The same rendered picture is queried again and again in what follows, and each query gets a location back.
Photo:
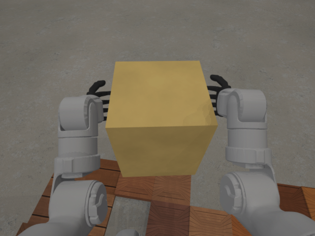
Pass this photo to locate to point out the robot right upper arm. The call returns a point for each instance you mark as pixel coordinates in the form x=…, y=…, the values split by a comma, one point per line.
x=253, y=198

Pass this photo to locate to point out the robot left forearm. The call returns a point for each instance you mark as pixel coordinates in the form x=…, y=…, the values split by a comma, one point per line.
x=78, y=119

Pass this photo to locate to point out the robot right hand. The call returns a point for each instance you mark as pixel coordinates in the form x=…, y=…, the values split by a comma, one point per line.
x=224, y=85

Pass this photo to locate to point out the carton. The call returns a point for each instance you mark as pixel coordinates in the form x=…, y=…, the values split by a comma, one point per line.
x=160, y=118

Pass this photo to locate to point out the robot left hand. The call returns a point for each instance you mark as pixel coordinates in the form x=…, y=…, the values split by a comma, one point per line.
x=94, y=88

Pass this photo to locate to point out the robot left upper arm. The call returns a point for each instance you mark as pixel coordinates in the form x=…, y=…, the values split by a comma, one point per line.
x=75, y=208

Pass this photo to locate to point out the robot right forearm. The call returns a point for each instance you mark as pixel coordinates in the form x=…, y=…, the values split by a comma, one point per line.
x=246, y=114

